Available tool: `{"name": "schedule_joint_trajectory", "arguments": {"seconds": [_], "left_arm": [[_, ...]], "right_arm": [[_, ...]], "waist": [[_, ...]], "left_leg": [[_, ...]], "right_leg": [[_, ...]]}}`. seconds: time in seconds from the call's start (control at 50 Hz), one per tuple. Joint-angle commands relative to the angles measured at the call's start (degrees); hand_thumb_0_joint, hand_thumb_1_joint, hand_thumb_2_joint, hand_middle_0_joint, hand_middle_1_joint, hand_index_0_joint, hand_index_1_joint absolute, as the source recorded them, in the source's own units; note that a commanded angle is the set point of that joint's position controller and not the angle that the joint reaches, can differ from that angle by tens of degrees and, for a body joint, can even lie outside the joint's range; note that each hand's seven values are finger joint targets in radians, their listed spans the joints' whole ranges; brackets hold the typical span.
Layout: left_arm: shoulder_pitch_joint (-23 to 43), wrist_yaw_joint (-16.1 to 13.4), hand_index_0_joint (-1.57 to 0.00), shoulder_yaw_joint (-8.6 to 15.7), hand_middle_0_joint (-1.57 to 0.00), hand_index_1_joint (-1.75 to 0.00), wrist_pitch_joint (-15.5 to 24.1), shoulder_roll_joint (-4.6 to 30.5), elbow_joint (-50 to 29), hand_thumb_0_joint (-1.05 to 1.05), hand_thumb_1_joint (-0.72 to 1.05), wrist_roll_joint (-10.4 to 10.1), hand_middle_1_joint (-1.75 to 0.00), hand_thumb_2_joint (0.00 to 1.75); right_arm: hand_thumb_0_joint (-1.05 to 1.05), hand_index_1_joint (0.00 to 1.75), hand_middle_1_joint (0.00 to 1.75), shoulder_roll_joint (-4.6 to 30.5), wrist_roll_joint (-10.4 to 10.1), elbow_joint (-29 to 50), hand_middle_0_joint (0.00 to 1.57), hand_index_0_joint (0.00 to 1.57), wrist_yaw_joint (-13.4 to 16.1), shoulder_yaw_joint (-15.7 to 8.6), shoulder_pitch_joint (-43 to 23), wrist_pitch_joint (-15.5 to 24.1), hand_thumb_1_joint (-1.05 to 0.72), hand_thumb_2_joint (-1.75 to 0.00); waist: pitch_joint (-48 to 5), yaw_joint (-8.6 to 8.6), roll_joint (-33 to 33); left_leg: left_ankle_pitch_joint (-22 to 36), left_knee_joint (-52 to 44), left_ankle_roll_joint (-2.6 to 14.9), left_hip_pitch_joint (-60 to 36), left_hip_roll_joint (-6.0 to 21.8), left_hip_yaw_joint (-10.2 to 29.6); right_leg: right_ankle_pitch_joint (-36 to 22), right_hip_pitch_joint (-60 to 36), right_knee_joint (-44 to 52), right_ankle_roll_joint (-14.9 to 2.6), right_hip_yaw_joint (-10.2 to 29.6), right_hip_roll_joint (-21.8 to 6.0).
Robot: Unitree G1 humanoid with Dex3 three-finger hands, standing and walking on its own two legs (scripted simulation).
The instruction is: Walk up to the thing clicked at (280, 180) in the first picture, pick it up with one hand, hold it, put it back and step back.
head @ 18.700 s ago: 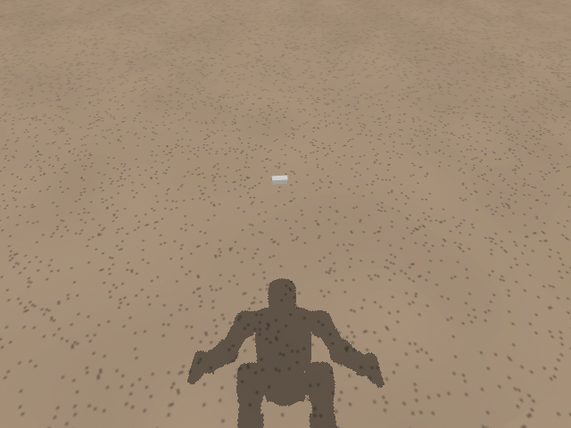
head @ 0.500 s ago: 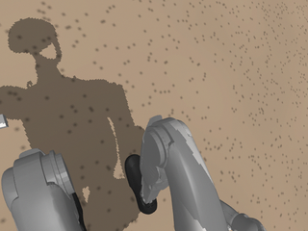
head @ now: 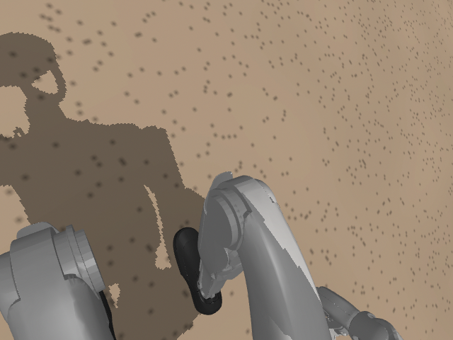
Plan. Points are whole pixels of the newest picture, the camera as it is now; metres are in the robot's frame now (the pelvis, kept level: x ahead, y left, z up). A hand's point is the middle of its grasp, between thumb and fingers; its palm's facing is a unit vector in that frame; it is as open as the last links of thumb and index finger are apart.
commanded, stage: close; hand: left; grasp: from above
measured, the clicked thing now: out of the picture +0.39 +0.31 -0.29
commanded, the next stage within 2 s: settle in 1.54 s
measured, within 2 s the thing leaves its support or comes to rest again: neither
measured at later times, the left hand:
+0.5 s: hand out of the picture +0.39 +0.30 -0.26, palm faces -0.43 -0.13 -0.89, open 12.4 cm
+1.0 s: hand out of the picture +0.40 +0.30 -0.26, palm faces -0.42 -0.16 -0.89, open 9.9 cm
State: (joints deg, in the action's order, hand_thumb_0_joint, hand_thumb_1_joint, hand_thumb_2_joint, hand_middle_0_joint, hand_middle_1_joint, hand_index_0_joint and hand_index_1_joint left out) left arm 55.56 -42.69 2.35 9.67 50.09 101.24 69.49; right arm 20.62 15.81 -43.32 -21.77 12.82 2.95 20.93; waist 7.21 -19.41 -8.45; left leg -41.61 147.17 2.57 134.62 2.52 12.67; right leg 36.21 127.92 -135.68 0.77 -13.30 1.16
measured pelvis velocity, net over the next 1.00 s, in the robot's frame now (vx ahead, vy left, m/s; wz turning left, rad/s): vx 0.00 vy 0.00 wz -0.01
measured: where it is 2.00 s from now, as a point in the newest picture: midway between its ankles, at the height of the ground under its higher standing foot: (155, 312)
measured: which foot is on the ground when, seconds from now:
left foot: down 0.00-1.00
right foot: down 0.00-1.00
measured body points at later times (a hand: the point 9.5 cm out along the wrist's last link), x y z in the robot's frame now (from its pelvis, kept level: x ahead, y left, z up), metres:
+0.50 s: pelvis +0.00 -0.01 +0.00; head +0.26 +0.14 +0.34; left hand +0.41 +0.31 -0.21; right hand +0.09 -0.24 -0.06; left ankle +0.06 +0.12 -0.27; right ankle +0.12 -0.11 -0.27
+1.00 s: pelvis +0.00 +0.00 +0.00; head +0.25 +0.14 +0.34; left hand +0.42 +0.31 -0.21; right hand +0.09 -0.24 -0.05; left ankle +0.06 +0.12 -0.27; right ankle +0.12 -0.11 -0.27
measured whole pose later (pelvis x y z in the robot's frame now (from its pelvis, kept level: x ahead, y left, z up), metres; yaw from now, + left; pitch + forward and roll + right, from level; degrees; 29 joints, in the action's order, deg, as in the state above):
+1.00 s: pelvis +0.00 +0.00 +0.00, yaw +0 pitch +26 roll -15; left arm 54.0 -42.0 2.7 12.9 50.2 98.8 70.5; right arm 20.2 15.2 -40.1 -21.6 15.5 3.6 20.3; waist 8.5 -19.1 -7.9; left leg -41.9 146.8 1.9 133.2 2.5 13.6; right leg 35.9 126.9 -134.9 0.5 -13.9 1.7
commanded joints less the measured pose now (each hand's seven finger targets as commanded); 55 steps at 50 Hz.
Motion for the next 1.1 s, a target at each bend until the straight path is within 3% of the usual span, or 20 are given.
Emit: {"name": "schedule_joint_trajectory", "arguments": {"seconds": [0.0, 0.04, 0.08, 0.14, 0.18, 0.22, 0.28, 0.36, 0.42, 0.46, 0.5, 0.58, 0.64, 0.84, 0.96, 1.02, 1.06, 1.08], "left_arm": [[10.9, 2.5, -0.14, -0.9, -0.17, -0.91, 1.1, 5.9, -5.1, 0.0, -0.44, -0.9, -0.88, 0.94], [11.1, 2.5, -0.16, -0.4, -0.19, -0.89, 2.6, 7.7, -7.4, 0.0, -0.42, -0.2, -0.86, 0.92], [9.9, 2.2, -0.19, -0.3, -0.21, -0.87, 3.6, 7.5, -6.8, 0.0, -0.38, 0.8, -0.85, 0.88], [8.4, 2.8, -0.21, -3.2, -0.23, -0.86, 4.3, 3.0, -3.6, 0.0, -0.35, 0.2, -0.84, 0.87], [8.8, 1.5, -0.24, -2.2, -0.24, -0.84, 5.5, 5.3, -6.6, 0.0, -0.31, -0.6, -0.83, 0.83], [8.1, 0.7, -0.27, -2.6, -0.27, -0.82, 6.3, 4.9, -5.4, 0.0, -0.27, -0.8, -0.81, 0.81], [7.2, -0.9, -0.29, -1.5, -0.29, -0.79, 6.9, 6.7, -6.0, 0.0, -0.24, -0.6, -0.79, 0.76], [8.1, -2.7, -0.32, -1.8, -0.31, -0.77, 6.7, 6.4, -6.7, 0.0, -0.2, -0.3, -0.78, 0.72], [9.3, -3.6, -0.35, -2.8, -0.33, -0.75, 6.0, 6.1, -8.2, 0.0, -0.16, 0.2, -0.77, 0.68], [9.8, -3.9, -0.38, -2.5, -0.36, -0.72, 5.4, 7.0, -7.7, 0.0, -0.12, 0.8, -0.74, 0.66], [9.9, -4.3, -0.4, -2.0, -0.39, -0.69, 4.6, 7.6, -7.9, 0.0, -0.09, 0.7, -0.71, 0.65], [11.3, -4.0, -0.45, -2.6, -0.43, -0.64, 3.3, 6.4, -7.4, 0.0, -0.03, 0.6, -0.66, 0.59], [10.8, -3.0, -0.48, -2.2, -0.46, -0.61, 2.1, 6.9, -5.3, 0.0, 0.01, 0.6, -0.64, 0.56], [7.3, -0.4, -0.62, -0.2, -0.6, -0.5, 1.2, 8.2, -4.0, 0.0, 0.16, 0.2, -0.52, 0.45], [4.3, 0.4, -0.69, 1.4, -0.68, -0.44, 2.1, 8.9, -3.6, 0.0, 0.25, -0.2, -0.46, 0.4], [5.4, 0.9, -0.71, 1.1, -0.68, -0.41, 2.6, 9.0, -5.0, 0.0, 0.28, 0.1, -0.44, 0.35], [4.7, 0.7, -0.72, 2.6, -0.7, -0.4, 3.2, 10.2, -6.0, 0.0, 0.29, 0.3, -0.42, 0.34], [5.2, 0.7, -0.74, 2.1, -0.72, -0.38, 3.4, 9.8, -4.2, 0.0, 0.32, 0.6, -0.41, 0.32]], "right_arm": [[0.0, 0.3, 0.3, 17.3, -0.8, 0.4, 0.2, 0.2, 0.2, -3.9, 9.7, 0.5, -0.89, -0.9], [0.0, 0.3, 0.3, 17.8, -0.9, 0.7, 0.2, 0.2, 0.5, -3.9, 9.2, 0.2, -0.89, -0.9], [0.0, 0.3, 0.3, 18.1, -0.6, 1.0, 0.2, 0.2, 0.4, -3.5, 9.7, -0.3, -0.89, -0.9], [0.0, 0.3, 0.3, 17.2, -0.6, 1.2, 0.2, 0.2, 0.2, -2.4, 9.3, -0.5, -0.89, -0.9], [0.0, 0.3, 0.3, 18.0, -0.5, 1.1, 0.2, 0.2, 0.4, -2.5, 10.4, -0.9, -0.89, -0.9], [0.0, 0.3, 0.3, 17.8, -0.3, 1.6, 0.2, 0.2, 0.4, -1.8, 10.9, -0.7, -0.89, -0.9], [0.0, 0.3, 0.3, 17.8, 0.0, 1.7, 0.2, 0.2, 0.7, -1.5, 10.4, -0.8, -0.89, -0.9], [0.0, 0.3, 0.3, 17.7, 0.5, 1.9, 0.2, 0.2, 1.5, -1.5, 8.6, -0.5, -0.89, -0.9], [0.0, 0.3, 0.3, 17.2, 0.4, 1.8, 0.2, 0.2, 1.9, -1.8, 8.4, -0.6, -0.89, -0.9], [0.0, 0.3, 0.3, 17.5, 0.7, 1.7, 0.2, 0.2, 1.8, -1.8, 8.9, -0.6, -0.89, -0.9], [0.0, 0.3, 0.3, 17.5, 0.3, 1.3, 0.2, 0.2, 1.8, -2.1, 8.4, -0.7, -0.89, -0.9], [0.0, 0.3, 0.3, 17.7, 0.3, 1.2, 0.2, 0.2, 1.2, -2.3, 8.2, 0.0, -0.89, -0.9], [0.0, 0.3, 0.3, 18.4, -0.1, 1.8, 0.2, 0.2, 0.8, -2.8, 7.5, 0.5, -0.89, -0.9], [0.0, 0.3, 0.3, 18.6, -1.0, 2.9, 0.2, 0.2, 0.2, -3.1, 9.6, 0.2, -0.89, -0.9], [0.0, 0.3, 0.3, 18.2, -1.0, 3.2, 0.2, 0.2, 0.9, -3.3, 9.8, -0.7, -0.89, -0.9], [0.0, 0.3, 0.3, 17.7, -0.9, 3.5, 0.2, 0.2, 1.0, -3.3, 10.2, -0.9, -0.89, -0.9], [0.0, 0.3, 0.3, 17.9, -1.0, 3.2, 0.2, 0.2, 1.3, -3.6, 10.4, -1.5, -0.89, -0.9], [0.0, 0.3, 0.3, 17.7, -0.9, 3.5, 0.2, 0.2, 1.3, -3.2, 10.5, -1.4, -0.89, -0.9]], "waist": [[-33.1, -2.42, 30.6], [-35.5, -1.58, 33.7], [-35.9, -2.14, 34.1], [-30.0, -4.18, 28.8], [-31.5, -3.15, 27.0], [-31.1, -3.66, 23.8], [-32.8, -2.98, 23.0], [-32.1, -3.4, 23.9], [-31.8, -3.56, 24.5], [-31.9, -4.07, 26.5], [-31.9, -3.56, 26.2], [-30.8, -4.05, 28.2], [-27.4, -4.06, 28.2], [-30.1, -2.09, 25.9], [-30.4, -0.83, 25.0], [-30.1, -1.06, 24.9], [-32.6, -0.17, 25.2], [-30.7, -1.18, 24.7]], "left_leg": [[11.9, -17.8, -3.31, -30.7, -0.1, -1.1], [13.8, -18.1, -3.87, -32.8, 0.1, -0.9], [17.2, -18.1, -4.31, -34.2, 0.3, -0.8], [13.7, -16.3, -3.07, -27.7, -0.2, -2.1], [13.7, -15.8, -2.47, -27.1, -0.2, -2.7], [12.7, -15.2, -2.0, -25.8, -0.4, -3.0], [12.5, -14.9, -1.85, -25.7, -0.3, -3.2], [9.0, -15.9, -2.26, -25.8, 0.0, -3.2], [8.7, -15.8, -2.34, -25.3, 0.1, -3.2], [9.5, -15.8, -2.43, -26.1, 0.2, -3.2], [9.4, -15.9, -2.45, -25.6, 0.4, -3.0], [10.6, -16.9, -3.1, -27.8, 0.6, -1.5], [8.3, -17.9, -3.25, -26.8, 0.5, -1.0], [10.8, -17.4, -2.62, -25.7, 0.1, -2.1], [8.9, -17.5, -2.26, -23.8, -0.1, -3.2], [9.1, -17.2, -2.22, -24.2, 0.0, -3.1], [10.7, -17.0, -2.2, -25.0, -0.1, -3.1], [9.8, -16.7, -2.12, -24.0, 0.0, -3.0]], "right_leg": [[-12.2, -16.4, 8.5, -2.16, -3.0, 3.0], [-13.8, -17.4, 7.5, -2.35, -3.2, 3.1], [-16.3, -18.3, 6.9, -2.33, -3.6, 3.4], [-14.7, -18.1, 8.5, -1.99, -3.5, 3.7], [-14.5, -20.2, 10.7, -1.75, -3.1, 4.0], [-14.1, -21.2, 11.2, -1.5, -3.2, 4.2], [-13.3, -22.2, 11.9, -1.53, -2.9, 4.6], [-10.3, -21.9, 12.9, -1.72, -2.6, 4.8], [-9.9, -21.5, 13.3, -1.77, -2.4, 4.9], [-11.0, -21.6, 13.0, -1.82, -2.3, 4.9], [-10.8, -21.4, 12.8, -1.95, -2.1, 5.0], [-11.6, -18.3, 11.1, -2.01, -3.2, 4.5], [-9.7, -16.3, 10.5, -2.03, -3.3, 3.9], [-11.8, -19.0, 10.8, -1.91, -2.5, 4.1], [-9.8, -20.2, 11.6, -2.04, -2.0, 4.3], [-9.7, -19.1, 11.3, -1.97, -2.0, 4.1], [-10.8, -20.1, 11.3, -1.99, -2.1, 4.3], [-10.6, -19.7, 10.9, -1.93, -2.1, 4.1]]}}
